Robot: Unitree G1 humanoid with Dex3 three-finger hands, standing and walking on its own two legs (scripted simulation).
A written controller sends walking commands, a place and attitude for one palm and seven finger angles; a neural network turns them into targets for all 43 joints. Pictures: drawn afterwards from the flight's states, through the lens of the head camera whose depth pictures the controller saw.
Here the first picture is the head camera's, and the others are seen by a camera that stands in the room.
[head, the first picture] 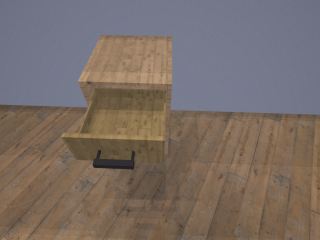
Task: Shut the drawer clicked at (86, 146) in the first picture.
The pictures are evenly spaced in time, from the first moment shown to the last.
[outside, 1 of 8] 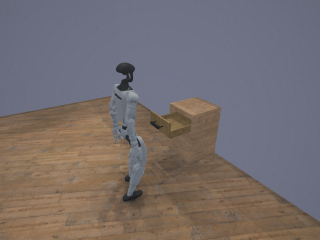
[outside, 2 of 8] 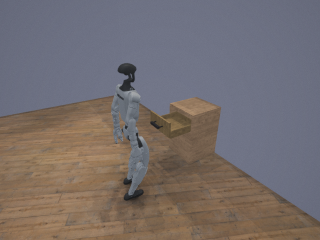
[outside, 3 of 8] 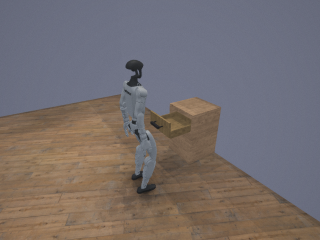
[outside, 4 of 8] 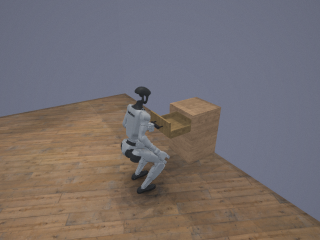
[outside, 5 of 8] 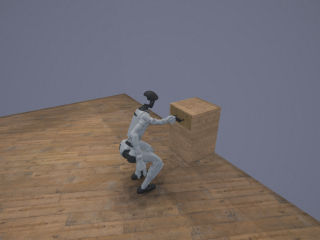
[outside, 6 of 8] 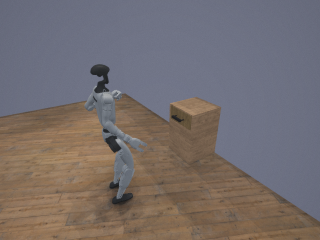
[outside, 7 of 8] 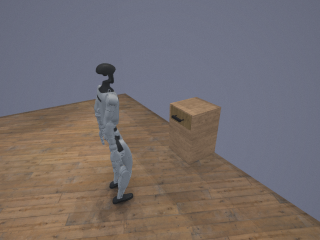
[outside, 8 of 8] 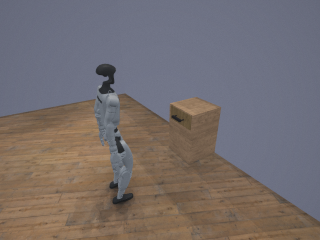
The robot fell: no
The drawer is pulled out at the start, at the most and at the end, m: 0.30 0.30 0.00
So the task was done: yes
